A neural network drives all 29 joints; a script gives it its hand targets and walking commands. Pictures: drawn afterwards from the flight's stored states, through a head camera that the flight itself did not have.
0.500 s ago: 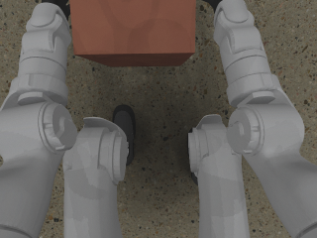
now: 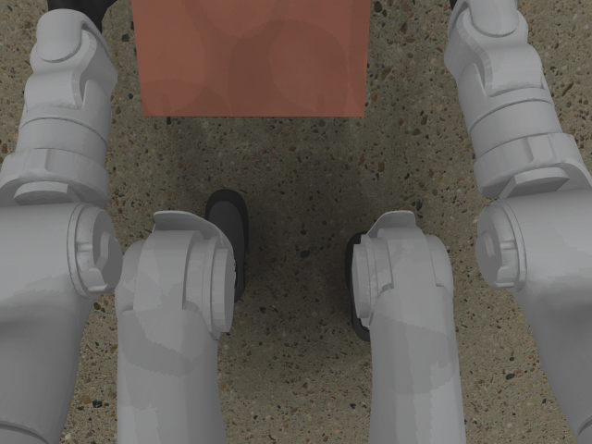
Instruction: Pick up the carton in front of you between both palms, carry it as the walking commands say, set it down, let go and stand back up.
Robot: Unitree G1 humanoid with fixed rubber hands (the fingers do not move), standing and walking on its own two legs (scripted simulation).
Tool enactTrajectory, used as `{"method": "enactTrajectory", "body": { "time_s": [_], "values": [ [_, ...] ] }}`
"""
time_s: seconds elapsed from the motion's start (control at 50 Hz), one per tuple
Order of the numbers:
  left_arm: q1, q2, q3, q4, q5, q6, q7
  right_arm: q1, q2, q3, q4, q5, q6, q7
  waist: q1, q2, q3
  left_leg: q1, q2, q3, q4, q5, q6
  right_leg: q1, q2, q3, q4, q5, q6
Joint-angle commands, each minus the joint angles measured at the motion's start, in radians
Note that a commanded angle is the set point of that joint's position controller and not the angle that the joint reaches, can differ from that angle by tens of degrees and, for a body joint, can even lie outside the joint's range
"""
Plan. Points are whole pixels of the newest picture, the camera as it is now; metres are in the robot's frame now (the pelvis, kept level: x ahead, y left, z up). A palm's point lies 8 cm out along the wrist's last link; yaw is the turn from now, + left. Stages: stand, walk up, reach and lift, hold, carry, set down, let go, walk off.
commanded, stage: set down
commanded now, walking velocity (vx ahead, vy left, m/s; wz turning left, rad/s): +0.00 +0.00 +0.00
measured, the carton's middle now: (262, 31) +0.51 +0.07 -0.25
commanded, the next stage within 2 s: let go in 0.94 s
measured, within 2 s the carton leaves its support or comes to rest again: neither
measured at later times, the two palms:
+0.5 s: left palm out of the picture +0.51 +0.25 -0.01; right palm out of the picture +0.55 -0.13 +0.00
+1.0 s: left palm out of the picture +0.50 +0.26 +0.14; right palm out of the picture +0.55 -0.14 +0.15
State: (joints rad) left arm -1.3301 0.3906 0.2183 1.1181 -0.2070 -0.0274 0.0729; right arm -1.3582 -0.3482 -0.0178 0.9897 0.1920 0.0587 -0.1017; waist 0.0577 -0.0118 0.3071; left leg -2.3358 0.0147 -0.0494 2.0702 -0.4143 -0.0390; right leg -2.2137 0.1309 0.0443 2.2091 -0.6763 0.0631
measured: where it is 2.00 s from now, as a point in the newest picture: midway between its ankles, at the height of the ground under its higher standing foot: (298, 285)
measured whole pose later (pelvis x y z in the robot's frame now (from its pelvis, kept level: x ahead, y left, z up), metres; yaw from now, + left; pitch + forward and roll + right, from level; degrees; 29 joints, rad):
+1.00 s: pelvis +0.04 +0.01 +0.24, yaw +1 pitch +46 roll -2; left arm -0.92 0.21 0.33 0.76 0.02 0.13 0.01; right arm -0.99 -0.25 -0.25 0.83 0.00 0.13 0.00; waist 0.05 -0.02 -0.13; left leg -1.71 0.00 -0.04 1.19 -0.28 -0.01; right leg -1.61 0.06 0.06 1.27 -0.47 0.04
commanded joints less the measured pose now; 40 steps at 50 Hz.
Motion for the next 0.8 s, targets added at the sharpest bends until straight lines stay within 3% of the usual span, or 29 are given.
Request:
{"method": "enactTrajectory", "body": {
  "time_s": [0.0, 0.08, 0.14, 0.22, 0.34, 0.56, 0.78],
  "values": [
    [-0.155, 0.129, 0.019, -0.21, 0.012, 0.006, 0.007, -0.201, -0.091, -0.052, -0.185, -0.028, 0.001, -0.019, 0.034, -0.03, -1.463, 1.061, -0.011, 0.092, -0.062, 0.419, 0.015, 0.401, -0.057, -0.111, -0.296, 0.321, -0.007],
    [-0.126, 0.108, 0.042, -0.318, 0.054, 0.073, 0.012, -0.168, -0.081, -0.105, -0.248, -0.064, 0.05, -0.032, 0.03, -0.008, -1.466, 1.053, -0.038, 0.127, -0.148, 0.301, 0.006, 0.451, -0.036, -0.125, -0.373, 0.244, -0.02],
    [-0.109, 0.065, 0.059, -0.299, 0.088, 0.099, 0.009, -0.141, -0.047, -0.137, -0.196, -0.089, 0.068, -0.025, 0.024, 0.008, -1.3, 0.943, -0.041, 0.133, -0.206, 0.209, 0.003, 0.39, -0.033, -0.118, -0.428, 0.175, -0.026],
    [-0.079, 0.022, 0.073, -0.27, 0.12, 0.101, -0.001, -0.112, -0.02, -0.162, -0.139, -0.113, 0.061, -0.007, 0.02, 0.021, -1.221, 0.881, -0.04, 0.129, -0.266, 0.184, -0.001, 0.356, -0.035, -0.111, -0.482, 0.168, -0.027],
    [-0.02, 0.003, 0.096, -0.286, 0.153, 0.103, -0.004, -0.068, -0.014, -0.182, -0.144, -0.138, 0.052, 0.007, 0.025, 0.002, -1.287, 0.948, -0.048, 0.13, -0.36, 0.213, -0.003, 0.402, -0.028, -0.126, -0.564, 0.2, -0.019],
    [0.073, -0.008, 0.085, -0.487, 0.149, 0.154, -0.022, 0.012, -0.035, -0.2, -0.332, -0.144, 0.084, 0.036, 0.015, -0.01, -1.498, 1.231, -0.072, 0.124, -0.542, 0.381, 0.0, 0.583, -0.011, -0.145, -0.735, 0.329, -0.008],
    [0.184, -0.061, 0.106, -0.479, 0.195, 0.153, -0.045, 0.13, -0.014, -0.234, -0.279, -0.168, 0.067, 0.082, 0.004, 0.01, -1.387, 1.363, -0.067, 0.105, -0.756, 0.422, -0.002, 0.665, -0.02, -0.121, -0.952, 0.386, -0.006]
  ]
}}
